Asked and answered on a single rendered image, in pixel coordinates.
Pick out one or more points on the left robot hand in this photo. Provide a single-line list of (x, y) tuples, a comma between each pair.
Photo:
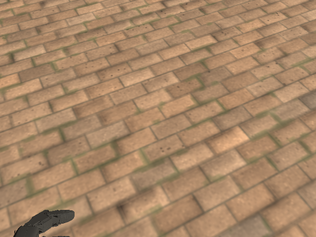
[(43, 221)]

